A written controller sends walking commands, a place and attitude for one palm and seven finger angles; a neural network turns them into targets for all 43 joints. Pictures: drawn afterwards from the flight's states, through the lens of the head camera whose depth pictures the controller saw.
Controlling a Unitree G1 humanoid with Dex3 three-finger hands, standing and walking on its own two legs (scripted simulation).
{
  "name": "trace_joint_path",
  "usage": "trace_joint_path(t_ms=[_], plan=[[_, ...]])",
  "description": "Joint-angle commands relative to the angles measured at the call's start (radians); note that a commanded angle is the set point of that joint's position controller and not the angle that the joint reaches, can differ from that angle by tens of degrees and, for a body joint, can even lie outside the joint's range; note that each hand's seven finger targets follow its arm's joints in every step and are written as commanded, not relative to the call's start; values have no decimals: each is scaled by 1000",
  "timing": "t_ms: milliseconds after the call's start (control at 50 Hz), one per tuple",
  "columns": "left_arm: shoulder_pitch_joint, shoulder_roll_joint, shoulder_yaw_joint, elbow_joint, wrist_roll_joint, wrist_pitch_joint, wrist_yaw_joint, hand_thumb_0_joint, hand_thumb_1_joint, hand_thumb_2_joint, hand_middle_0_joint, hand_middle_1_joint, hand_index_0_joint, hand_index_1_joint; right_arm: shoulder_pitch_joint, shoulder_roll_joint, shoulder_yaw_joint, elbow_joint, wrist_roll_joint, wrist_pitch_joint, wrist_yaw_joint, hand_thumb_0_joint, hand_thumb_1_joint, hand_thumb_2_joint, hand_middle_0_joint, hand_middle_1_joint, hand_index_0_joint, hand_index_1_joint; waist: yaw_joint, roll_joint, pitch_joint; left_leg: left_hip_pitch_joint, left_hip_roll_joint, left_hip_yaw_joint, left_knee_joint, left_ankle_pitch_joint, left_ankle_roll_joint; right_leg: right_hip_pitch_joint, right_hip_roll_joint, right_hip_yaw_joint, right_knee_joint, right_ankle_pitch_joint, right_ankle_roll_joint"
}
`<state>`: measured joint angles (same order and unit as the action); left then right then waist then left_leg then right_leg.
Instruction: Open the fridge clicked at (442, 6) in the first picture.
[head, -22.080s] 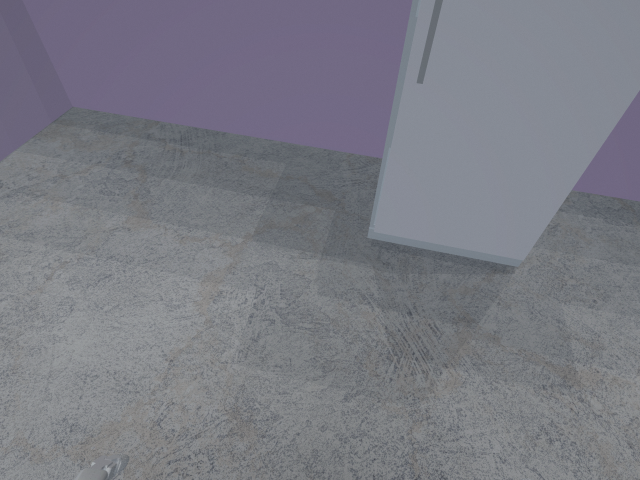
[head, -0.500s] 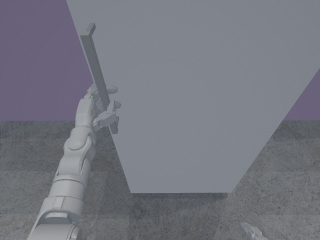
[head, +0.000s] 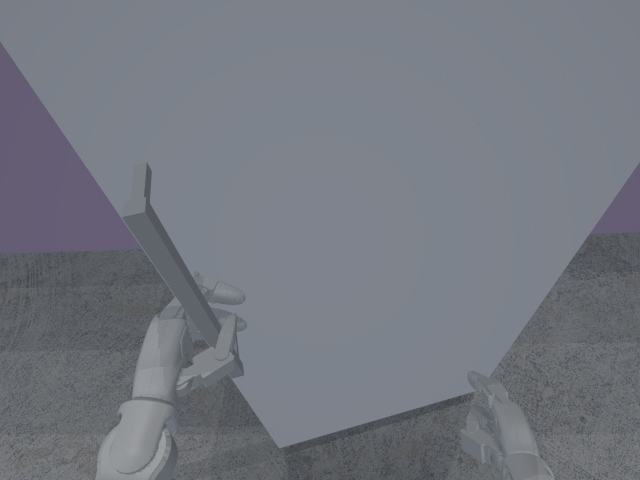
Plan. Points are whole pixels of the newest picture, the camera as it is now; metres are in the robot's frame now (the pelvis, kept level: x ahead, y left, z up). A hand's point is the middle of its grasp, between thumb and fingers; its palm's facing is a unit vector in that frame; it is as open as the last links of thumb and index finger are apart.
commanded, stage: walk backward, drawing the door open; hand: left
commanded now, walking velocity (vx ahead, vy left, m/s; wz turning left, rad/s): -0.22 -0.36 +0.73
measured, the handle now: (200, 296) +0.28 +0.14 +0.13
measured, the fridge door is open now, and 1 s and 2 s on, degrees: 15 57 70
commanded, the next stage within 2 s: stop walking and hold the door back in 1.04 s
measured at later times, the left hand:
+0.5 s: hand out of the picture +0.10 +0.01 +0.09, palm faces +0.41 -0.88 -0.23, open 5.7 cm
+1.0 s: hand out of the picture -0.04 -0.18 +0.09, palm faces +0.78 -0.58 -0.24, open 5.7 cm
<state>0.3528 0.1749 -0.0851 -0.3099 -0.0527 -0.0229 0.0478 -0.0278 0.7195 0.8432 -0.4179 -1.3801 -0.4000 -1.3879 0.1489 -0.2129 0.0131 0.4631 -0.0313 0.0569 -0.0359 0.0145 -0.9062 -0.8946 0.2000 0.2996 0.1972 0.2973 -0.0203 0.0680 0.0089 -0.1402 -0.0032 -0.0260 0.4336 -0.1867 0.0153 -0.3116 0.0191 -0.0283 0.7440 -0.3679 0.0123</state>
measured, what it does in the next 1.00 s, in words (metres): steps to the right, turning left: right foot, then left foot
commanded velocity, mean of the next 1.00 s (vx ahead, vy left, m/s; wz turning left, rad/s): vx -0.22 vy -0.34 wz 0.75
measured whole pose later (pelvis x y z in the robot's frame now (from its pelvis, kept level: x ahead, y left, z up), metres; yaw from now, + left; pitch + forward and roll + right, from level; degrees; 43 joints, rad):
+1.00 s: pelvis -0.09 -0.47 -0.02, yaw +48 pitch -4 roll -3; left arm 0.30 0.21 0.05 -0.36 0.01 -0.10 0.07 0.00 0.71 0.82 -0.47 -1.40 -0.35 -1.40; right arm 0.17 -0.14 0.01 0.60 -0.05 -0.15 -0.07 0.02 -0.90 -0.89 0.20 0.30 0.20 0.30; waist -0.01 0.05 0.17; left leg -0.27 0.13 -0.12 0.46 -0.14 -0.06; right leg -0.55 0.00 -0.01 1.01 -0.33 0.06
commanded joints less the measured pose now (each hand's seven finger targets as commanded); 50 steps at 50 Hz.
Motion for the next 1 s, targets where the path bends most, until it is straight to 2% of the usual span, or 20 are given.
trace_joint_path(t_ms=[0, 100, 160, 220, 280, 300, 320, 340, 380, 440, 500, 580, 600, 640, 680, 740, 780, 800, 920, 980], plan=[[-91, 45, 43, -295, 27, -62, 34, 0, 900, 900, -450, -1400, -450, -1400, -13, -83, -32, -118, 3, -41, 2, 0, -900, -900, 200, 300, 200, 300, -27, 41, -192, 377, 173, -195, 38, 1079, 69, -173, 18, -16, -177, 83, -2], [18, 81, 88, -308, 36, -59, 35, 0, 900, 900, -450, -1400, -450, -1400, -80, -62, -19, -131, 9, -74, -27, 0, -900, -900, 200, 300, 200, 300, 13, -27, -138, -131, 146, -158, -4, 450, 43, 247, -60, 52, -292, 540, 7], [40, 55, 106, -222, 43, -73, 19, 0, 900, 900, -450, -1400, -450, -1400, -43, -44, -50, -102, 42, -103, -40, 0, -900, -900, 200, 300, 200, 300, 33, -387, -181, -267, -52, -13, 426, -283, 5, 254, -226, 164, -412, 623, 54], [2, 24, 81, -218, 58, -95, 2, 0, 900, 900, -450, -1400, -450, -1400, -36, -27, -53, -50, 36, -110, -47, 0, -900, -900, 200, 300, 200, 300, 2, -359, -179, -171, -63, 86, 584, -351, -9, 62, -189, -3, -542, 333, 236], [-124, 32, 80, -271, 84, -104, -2, 0, 900, 900, -450, -1400, -450, -1400, 10, -23, -51, -10, 32, -130, -63, 0, -900, -900, 200, 300, 200, 300, -81, -367, -144, 113, -47, 242, 227, -318, 8, -120, -4, -253, -496, 278, 235], [-150, 29, 61, -274, 68, -106, 1, 0, 900, 900, -450, -1400, -450, -1400, 21, -52, -54, 12, 32, -139, -72, 0, -900, -900, 200, 300, 200, 300, -124, -81, -104, 155, 31, 130, -144, -130, 43, -156, 75, -271, -131, 253, 243], [-92, 10, 58, -267, 54, -126, 3, 0, 900, 900, -450, -1400, -450, -1400, -3, -79, -57, -44, 9, -167, -61, 0, -900, -900, 200, 300, 200, 300, -122, 361, -58, -71, 373, -382, -379, -94, 153, -244, 80, -70, 535, -77, 201], [7, 62, 92, -240, 107, -135, 21, 0, 900, 900, -450, -1400, -450, -1400, -48, -55, -52, -57, -39, -161, -54, 0, -900, -900, 200, 300, 200, 300, -33, 213, -41, -393, 591, -763, -271, -125, 224, -136, -65, 256, 804, -136, 41], [-67, 108, 140, -385, 98, -142, 24, 0, 900, 900, -450, -1400, -450, -1400, -169, -134, -102, -55, -10, -134, -30, 0, -900, -900, 200, 300, 200, 300, 33, 48, -46, -373, 552, -572, -224, -162, 235, -125, -71, 360, 686, -80, 28], [-56, 37, 104, -328, 73, -144, 43, 0, 900, 900, -450, -1400, -450, -1400, -102, -95, -74, -6, -8, -201, -33, 0, -900, -900, 200, 300, 200, 300, 51, 167, 49, -558, 261, -221, -166, -325, 86, 101, 7, 89, 195, -94, 34], [-111, 64, 122, -337, 73, -145, 58, 0, 900, 900, -450, -1400, -450, -1400, -30, -104, -99, 17, 3, -243, -37, 0, -900, -900, 200, 300, 200, 300, 12, 144, -84, -347, 116, -140, -152, -393, -13, 203, 130, -149, -201, -123, 45], [-216, 207, 237, -493, 80, -200, 60, 0, 900, 900, -450, -1400, -450, -1400, -66, 6, -88, 51, 10, -248, -45, 0, -900, -900, 200, 300, 200, 300, 5, -212, -131, -283, -96, 80, 744, -323, -89, -85, -306, 225, -528, 5, -186], [-210, 200, 240, -431, 82, -193, 61, 0, 900, 900, -450, -1400, -450, -1400, -93, -15, -99, 55, 17, -265, -58, 0, -900, -900, 200, 300, 200, 300, 29, -268, -144, -346, -84, 21, 965, -411, -67, -103, -403, 343, -509, 88, -259], [-223, 138, 184, -375, 80, -182, 24, 0, 900, 900, -450, -1400, -450, -1400, -96, -31, -98, 43, -4, -277, -75, 0, -900, -900, 200, 300, 200, 300, 20, -198, -21, -384, 10, -2, 926, -391, -50, -81, -355, 204, -392, 334, -254], [-147, 123, 194, -342, 65, -215, 21, 0, 900, 900, -450, -1400, -450, -1400, -59, -1, -49, 40, -9, -260, -79, 0, -900, -900, 200, 300, 200, 300, 9, -171, -68, -321, 40, 76, 534, -341, -45, 108, -267, -52, -255, 545, -175], [-84, 109, 183, -343, 42, -220, 12, 0, 900, 900, -450, -1400, -450, -1400, 15, -28, -61, 28, -5, -267, -94, 0, -900, -900, 200, 300, 200, 300, -46, -95, -140, 16, 33, 99, -72, 47, -33, -5, -133, -116, 120, 489, -73], [-118, 96, 141, -391, 73, -245, 9, 0, 900, 900, -450, -1400, -450, -1400, 58, -108, -88, 26, -31, -280, -80, 0, -900, -900, 200, 300, 200, 300, -25, 121, -213, 421, 550, -630, -108, 867, 157, -470, -18, 19, 473, -264, 43], [-119, 112, 158, -320, 99, -255, 17, 0, 900, 900, -450, -1400, -450, -1400, 56, -121, -87, 37, -35, -263, -65, 0, -900, -900, 200, 300, 200, 300, -36, 18, -217, 429, 611, -693, -95, 876, 245, -483, -50, 104, 534, -247, 38], [-152, 94, 193, -373, 67, -189, 30, 0, 900, 900, -450, -1400, -450, -1400, -59, -104, -86, 18, -6, -257, -45, 0, -900, -900, 200, 300, 200, 300, 20, 184, -72, -168, 292, -128, -128, 80, 81, -74, -70, 81, 273, 89, 49], [-149, 112, 224, -351, 57, -155, 52, 0, 900, 900, -450, -1400, -450, -1400, -52, -110, -83, -13, 10, -245, -40, 0, -900, -900, 200, 300, 200, 300, 23, 297, -78, -375, 229, -100, -229, -351, 56, 162, 25, -59, 115, 24, 52]])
